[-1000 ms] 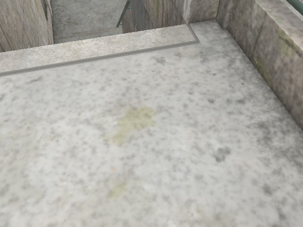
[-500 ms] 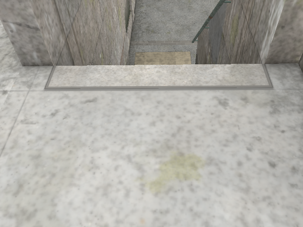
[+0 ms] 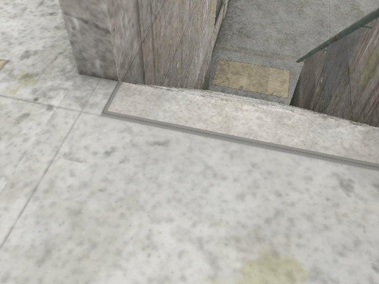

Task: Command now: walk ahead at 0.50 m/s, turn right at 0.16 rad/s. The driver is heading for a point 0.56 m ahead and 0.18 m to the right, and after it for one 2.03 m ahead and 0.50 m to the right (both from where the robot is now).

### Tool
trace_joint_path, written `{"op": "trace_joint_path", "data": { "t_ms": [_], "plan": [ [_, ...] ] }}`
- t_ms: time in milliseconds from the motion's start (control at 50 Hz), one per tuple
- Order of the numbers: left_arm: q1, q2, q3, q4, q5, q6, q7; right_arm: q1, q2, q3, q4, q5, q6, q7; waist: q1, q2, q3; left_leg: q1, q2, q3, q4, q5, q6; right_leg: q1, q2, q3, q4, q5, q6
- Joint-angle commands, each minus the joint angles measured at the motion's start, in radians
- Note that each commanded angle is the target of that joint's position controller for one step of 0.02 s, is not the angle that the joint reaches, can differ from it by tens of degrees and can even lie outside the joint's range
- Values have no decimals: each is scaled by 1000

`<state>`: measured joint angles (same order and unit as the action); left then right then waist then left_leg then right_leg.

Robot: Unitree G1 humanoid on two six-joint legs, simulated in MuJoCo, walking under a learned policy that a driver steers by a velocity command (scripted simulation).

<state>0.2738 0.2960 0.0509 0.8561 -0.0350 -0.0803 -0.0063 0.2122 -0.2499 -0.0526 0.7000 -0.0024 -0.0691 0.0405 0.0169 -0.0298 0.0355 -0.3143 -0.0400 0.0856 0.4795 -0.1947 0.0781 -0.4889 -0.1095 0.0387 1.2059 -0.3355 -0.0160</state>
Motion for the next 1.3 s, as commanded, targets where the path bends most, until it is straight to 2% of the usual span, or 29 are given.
{"op": "trace_joint_path", "data": {
  "t_ms": [20, 100, 180, 300, 360, 400, 420, 440, 460, 480, 520, 540, 600, 660, 720, 800, 840, 860, 880, 900, 920, 940, 960, 1000, 1060, 1200, 1260, 1280, 1300],
  "plan": [
    [73, 68, 26, -32, 1, 23, 8, 7, -101, -35, -26, -8, -45, -3, 13, 99, -79, 129, 272, -197, -300, 275, 148, -102, -46, 61, -13, 120, 10],
    [-12, 47, 29, -60, 7, 28, 12, 48, -107, -41, 23, -19, -52, -26, -7, 87, -18, 175, 260, -76, -335, 333, 120, -227, -19, 105, -163, 294, 26],
    [-113, 22, 19, -92, 14, 19, -10, 60, -128, -44, 50, -12, -47, -42, -44, 79, 20, 232, 259, 11, -359, 309, 87, -233, 2, 52, -387, 455, 13],
    [-265, 0, 4, -189, 16, 16, -52, 135, -161, -56, 106, 7, -8, -57, -97, 65, 75, 435, 329, 72, -283, 447, 76, -314, 18, -50, -542, 336, -34],
    [-217, 34, 21, -216, 12, 22, -65, 102, -203, -65, 98, 14, 13, -69, -40, 119, -1, 456, 326, 118, -118, 884, 43, -144, 102, -147, -555, 191, -89],
    [4, 113, 64, -179, 8, 27, -55, 66, -227, -67, 90, 21, 24, -77, 91, 127, -128, 373, 290, 143, 197, 1015, 7, 178, 181, -168, -615, 187, -150],
    [161, 189, 99, -146, 12, 35, -35, 64, -211, -58, 76, 17, 15, -80, 167, 52, -214, 160, 241, 142, 483, 748, -37, 478, 121, -23, -673, 225, -201],
    [155, 295, 114, -147, 9, 31, -23, 174, -39, -6, 28, -22, -14, -57, 40, -231, -287, -318, 31, 66, 862, -305, -103, 838, -153, 524, -717, 162, -388],
    [194, 230, 93, -170, 18, 17, -25, 96, -100, -7, 12, 14, -61, -39, 101, -135, -441, -447, -13, -181, 992, -402, -88, 930, -233, 816, -874, 64, -453],
    [161, 170, 78, -166, 25, 9, -25, -14, -151, -21, -21, 50, -82, -30, 121, -74, -302, -526, 46, -206, 961, -306, -60, 847, -200, 662, -899, 112, -386],
    [15, 104, 58, -195, 15, 6, -25, -39, -146, -22, -18, 15, -89, -40, 25, 52, -135, -436, 123, -185, 772, -176, -55, 540, -115, 435, -911, 294, -314],
    [-26, 81, 48, -216, 26, 6, -20, -18, -157, -30, -15, 1, -77, -42, -10, 39, -113, -364, 144, -188, 725, -147, -65, 441, -86, 376, -936, 367, -306],
    [-36, 107, 53, -225, 24, 2, -8, 2, -127, -28, -21, -13, -41, -44, -44, 20, -79, -301, 148, -155, 596, -99, -112, 293, -48, 291, -976, 483, -305],
    [-13, 146, 63, -215, 22, 12, 13, -107, -93, -14, -55, -20, -30, -51, -19, -8, -34, -266, 102, -118, 366, 68, -148, 197, 23, 186, -949, 623, -254],
    [40, 152, 68, -196, 14, 40, 28, -192, -78, -7, -74, -12, -34, -42, 28, -57, -79, -162, 19, -97, 158, 254, -149, 193, 71, 160, -871, 634, -183],
    [49, 128, 63, -193, 13, 65, 42, -203, -125, -25, -81, -3, -35, -29, 21, -89, -112, -143, 1, -148, 29, 237, -122, 320, 23, 283, -755, 522, -147],
    [8, 98, 53, -201, 21, 61, 47, -122, -135, -31, -54, -18, -51, -21, -20, -97, -139, -61, 25, -137, -42, 306, -74, 369, 18, 284, -650, 562, -117],
    [8, 61, 41, -205, 28, 54, 44, -72, -145, -33, -44, -38, -61, -21, -41, -71, -184, 64, 65, -145, -80, 475, -40, 358, 70, 252, -552, 563, -84],
    [68, 5, 21, -215, 51, 46, 41, -8, -187, -34, -44, -60, -65, -22, -32, 72, -303, 314, 234, -316, -6, 876, 44, 232, 151, 195, -329, 253, -38],
    [268, -10, 9, -168, 38, 46, 33, 16, -150, -23, -9, -64, -53, -17, 37, 308, -417, 501, 427, -610, -2, 974, 245, 68, 217, 173, -117, -330, 28],
    [284, 82, 22, -145, 36, 57, 26, -3, -110, -14, -12, -15, -39, -9, 35, 240, -397, 446, 421, -706, -54, 632, 266, 21, 150, 164, -62, -343, 57],
    [147, 127, 37, -161, 32, 74, 27, -44, -93, -9, -25, 6, -25, -6, -8, 160, -273, 360, 355, -640, -82, 412, 222, -36, 129, 131, -26, -289, 81],
    [61, 130, 42, -177, 37, 88, 32, -75, -107, -8, -31, 6, -9, -5, -16, 104, -209, 274, 312, -603, -112, 265, 184, -59, 120, 101, -33, -244, 90],
    [-7, 115, 46, -204, 40, 105, 40, -123, -161, -24, -47, 3, 19, -13, 0, 114, -108, 108, 247, -536, -163, 143, 139, -29, 107, 68, -146, -198, 86],
    [5, 54, 33, -192, 37, 98, 57, -95, -180, -41, -52, -3, 43, -30, -2, 170, -137, 74, 182, -468, -178, 162, 126, 66, 143, 25, -313, -173, 82],
    [-53, 54, 36, -201, 31, 77, 46, -83, -180, -59, -73, 15, 81, -55, -20, 193, -147, 38, 173, -549, -196, -53, 125, 149, 154, 47, -527, -23, 59],
    [-2, 61, 46, -185, 31, 59, 30, -87, -175, -61, -81, 29, 100, -67, 18, 182, -133, -33, 123, -539, -143, -93, 72, 299, 151, 19, -770, 115, 17],
    [27, 113, 60, -187, 44, 57, 34, -68, -147, -52, -85, 29, 102, -69, 20, 114, -140, -128, 76, -491, -54, -186, 21, 395, 26, 111, -835, 112, -28],
    [20, 205, 80, -190, 74, 63, 37, -90, -112, -45, -120, 31, 94, -69, -3, -155, -89, -307, -73, -285, 163, -311, -38, 387, -169, 345, -918, 130, -148]
  ]
}}
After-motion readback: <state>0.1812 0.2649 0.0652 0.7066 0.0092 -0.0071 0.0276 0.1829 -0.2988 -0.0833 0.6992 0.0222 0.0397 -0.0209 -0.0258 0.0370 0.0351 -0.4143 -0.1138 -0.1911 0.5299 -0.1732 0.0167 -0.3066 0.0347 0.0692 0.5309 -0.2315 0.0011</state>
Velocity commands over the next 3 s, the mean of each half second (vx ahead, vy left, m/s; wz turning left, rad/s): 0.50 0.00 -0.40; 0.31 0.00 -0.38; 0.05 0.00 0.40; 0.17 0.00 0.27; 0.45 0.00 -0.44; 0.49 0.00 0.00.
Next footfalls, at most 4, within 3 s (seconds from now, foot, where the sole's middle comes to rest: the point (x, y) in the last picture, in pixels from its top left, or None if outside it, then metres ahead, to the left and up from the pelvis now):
0.42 right None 0.37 -0.17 -0.77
0.86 left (220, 228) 0.67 -0.10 -0.77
1.28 right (274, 266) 0.54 -0.28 -0.77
1.72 left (200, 255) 0.57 -0.02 -0.77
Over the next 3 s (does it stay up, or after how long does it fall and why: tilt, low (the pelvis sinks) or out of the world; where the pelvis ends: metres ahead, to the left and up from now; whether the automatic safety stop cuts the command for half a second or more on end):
stays up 1.13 -0.28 0.00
